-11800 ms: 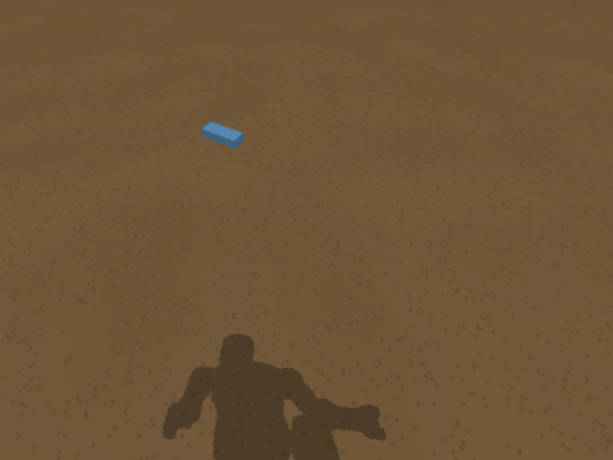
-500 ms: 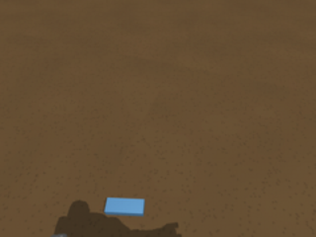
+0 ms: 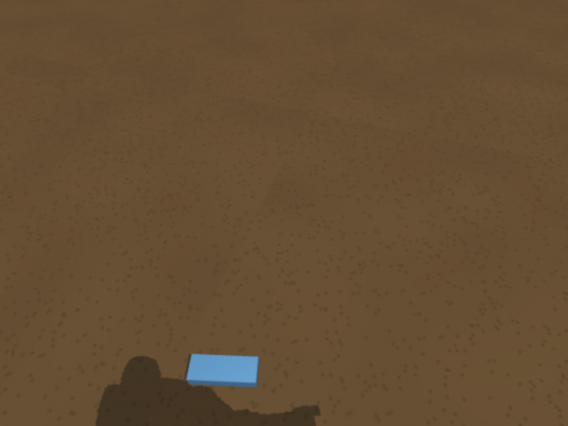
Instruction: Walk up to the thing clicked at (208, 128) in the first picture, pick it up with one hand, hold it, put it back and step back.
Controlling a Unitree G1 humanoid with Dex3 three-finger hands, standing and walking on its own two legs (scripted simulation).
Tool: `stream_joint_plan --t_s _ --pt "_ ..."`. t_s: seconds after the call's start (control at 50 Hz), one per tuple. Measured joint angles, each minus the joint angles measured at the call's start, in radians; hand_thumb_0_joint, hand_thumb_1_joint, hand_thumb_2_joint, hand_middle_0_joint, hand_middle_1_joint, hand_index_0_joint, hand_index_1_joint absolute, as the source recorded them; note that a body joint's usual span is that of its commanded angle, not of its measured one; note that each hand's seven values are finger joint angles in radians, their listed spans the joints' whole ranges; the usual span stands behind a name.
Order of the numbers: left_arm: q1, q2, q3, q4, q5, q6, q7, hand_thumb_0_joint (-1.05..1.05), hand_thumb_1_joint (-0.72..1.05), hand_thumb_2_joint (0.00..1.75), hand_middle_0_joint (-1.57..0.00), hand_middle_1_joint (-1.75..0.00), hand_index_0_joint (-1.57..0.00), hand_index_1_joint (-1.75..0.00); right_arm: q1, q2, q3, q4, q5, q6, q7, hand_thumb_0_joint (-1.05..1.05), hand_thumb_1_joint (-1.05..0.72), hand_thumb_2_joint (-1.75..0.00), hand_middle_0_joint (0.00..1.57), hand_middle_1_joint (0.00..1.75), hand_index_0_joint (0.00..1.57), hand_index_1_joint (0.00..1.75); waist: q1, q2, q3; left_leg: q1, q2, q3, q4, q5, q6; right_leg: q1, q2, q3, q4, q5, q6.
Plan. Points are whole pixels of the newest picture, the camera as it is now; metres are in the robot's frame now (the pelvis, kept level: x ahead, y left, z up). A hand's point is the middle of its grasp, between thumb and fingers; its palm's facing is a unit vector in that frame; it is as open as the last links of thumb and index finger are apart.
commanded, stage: walk up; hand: left
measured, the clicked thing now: (224, 370) +0.41 +0.23 -0.76
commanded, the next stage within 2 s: stand in 0.02 s
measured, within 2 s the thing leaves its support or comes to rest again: neither
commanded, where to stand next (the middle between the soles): +0.03 -0.01 m, yaw +0 degrees
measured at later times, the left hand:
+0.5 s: hand out of the picture +0.09 +0.25 -0.16, palm faces -0.03 -0.94 -0.34, open 7.4 cm
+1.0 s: hand out of the picture +0.09 +0.25 -0.15, palm faces -0.02 -0.94 -0.35, open 7.4 cm
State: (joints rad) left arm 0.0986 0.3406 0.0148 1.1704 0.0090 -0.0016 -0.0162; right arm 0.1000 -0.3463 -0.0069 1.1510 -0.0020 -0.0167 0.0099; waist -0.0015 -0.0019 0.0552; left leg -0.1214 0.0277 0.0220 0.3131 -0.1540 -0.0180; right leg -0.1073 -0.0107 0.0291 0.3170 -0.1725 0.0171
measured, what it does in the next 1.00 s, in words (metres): stands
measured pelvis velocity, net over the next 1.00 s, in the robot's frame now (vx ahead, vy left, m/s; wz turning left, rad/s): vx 0.02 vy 0.00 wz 0.01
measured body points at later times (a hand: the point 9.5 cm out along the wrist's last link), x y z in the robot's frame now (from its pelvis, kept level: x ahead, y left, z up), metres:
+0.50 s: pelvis +0.01 +0.00 +0.00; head +0.02 +0.00 +0.45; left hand +0.09 +0.30 -0.13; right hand +0.09 -0.30 -0.13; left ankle +0.01 +0.13 -0.75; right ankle +0.00 -0.13 -0.75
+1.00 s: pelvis +0.02 +0.00 +0.00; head +0.02 +0.00 +0.45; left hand +0.10 +0.30 -0.13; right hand +0.10 -0.30 -0.13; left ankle +0.01 +0.13 -0.75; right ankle +0.00 -0.13 -0.75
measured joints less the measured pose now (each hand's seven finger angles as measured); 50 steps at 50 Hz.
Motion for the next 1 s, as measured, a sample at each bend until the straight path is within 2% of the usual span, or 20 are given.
stream_joint_plan --t_s 1.0 --pt "0.010 0.011 -0.019 -0.047 0.004 -0.014 0.013 0.01 0.91 0.90 -0.21 -0.30 -0.20 -0.30 -0.005 -0.007 0.008 -0.021 -0.002 0.006 -0.003 0.01 -0.90 -0.90 0.20 0.30 0.20 0.29 -0.004 0.003 -0.012 0.029 -0.004 -0.007 -0.005 -0.023 0.001 0.036 -0.005 -0.008 -0.012 -0.022 0.003"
